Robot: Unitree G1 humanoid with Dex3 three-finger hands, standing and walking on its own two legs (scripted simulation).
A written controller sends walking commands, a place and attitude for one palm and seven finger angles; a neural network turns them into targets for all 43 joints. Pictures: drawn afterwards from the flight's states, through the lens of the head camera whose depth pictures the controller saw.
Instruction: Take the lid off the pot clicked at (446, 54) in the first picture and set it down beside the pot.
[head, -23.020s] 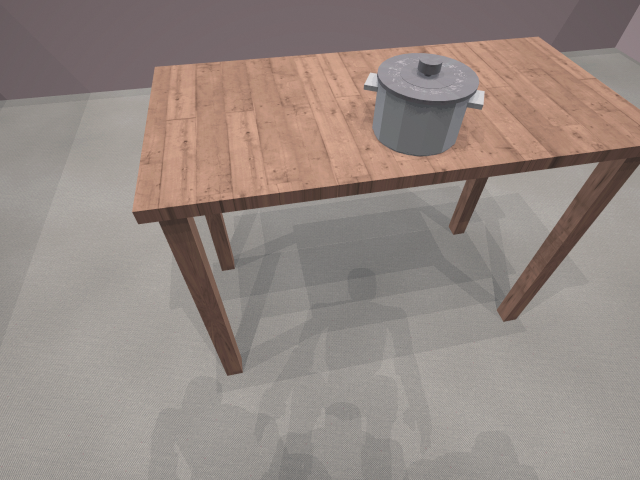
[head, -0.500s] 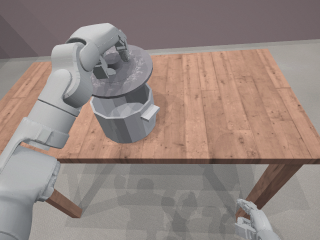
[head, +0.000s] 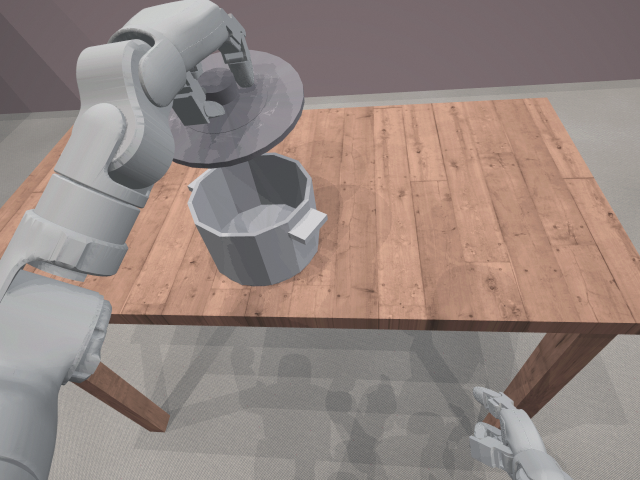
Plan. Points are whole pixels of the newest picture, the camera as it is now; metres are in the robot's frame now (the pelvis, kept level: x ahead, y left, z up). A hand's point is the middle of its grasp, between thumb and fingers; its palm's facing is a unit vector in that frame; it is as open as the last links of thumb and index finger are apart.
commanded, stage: lift the lid straight up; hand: left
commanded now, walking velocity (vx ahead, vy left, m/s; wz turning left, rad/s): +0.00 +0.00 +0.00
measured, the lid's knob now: (217, 86) +0.46 +0.13 +0.27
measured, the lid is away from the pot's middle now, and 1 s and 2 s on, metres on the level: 0.01 0.08 0.19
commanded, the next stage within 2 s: move the lid sideways beside the pot in 0.32 s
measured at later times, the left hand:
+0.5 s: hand (211, 75) +0.43 +0.13 +0.30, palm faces -0.04 -0.07 -1.00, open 7.1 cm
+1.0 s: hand (140, 82) +0.44 +0.21 +0.29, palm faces -0.09 -0.07 -0.99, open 7.1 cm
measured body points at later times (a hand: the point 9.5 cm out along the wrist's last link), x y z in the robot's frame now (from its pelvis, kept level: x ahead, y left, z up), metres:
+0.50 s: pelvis +0.00 +0.01 +0.00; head +0.02 -0.04 +0.45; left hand +0.43 +0.13 +0.35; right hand +0.20 -0.22 -0.12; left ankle -0.01 +0.09 -0.74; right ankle +0.01 -0.13 -0.74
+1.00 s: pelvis +0.01 +0.00 +0.00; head +0.04 -0.04 +0.45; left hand +0.44 +0.21 +0.35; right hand +0.19 -0.24 -0.12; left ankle -0.01 +0.09 -0.74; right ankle +0.01 -0.13 -0.74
